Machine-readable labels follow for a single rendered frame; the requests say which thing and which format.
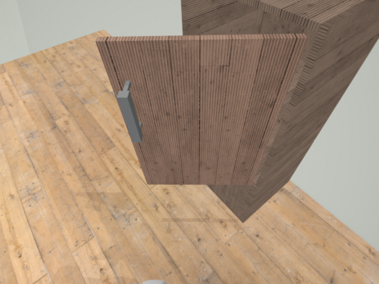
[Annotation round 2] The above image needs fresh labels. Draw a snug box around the cupboard door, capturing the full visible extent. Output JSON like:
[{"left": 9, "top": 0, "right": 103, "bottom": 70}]
[{"left": 95, "top": 34, "right": 308, "bottom": 185}]

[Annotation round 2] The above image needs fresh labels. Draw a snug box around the handle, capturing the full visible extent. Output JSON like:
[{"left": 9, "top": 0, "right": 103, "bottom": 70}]
[{"left": 117, "top": 80, "right": 143, "bottom": 143}]

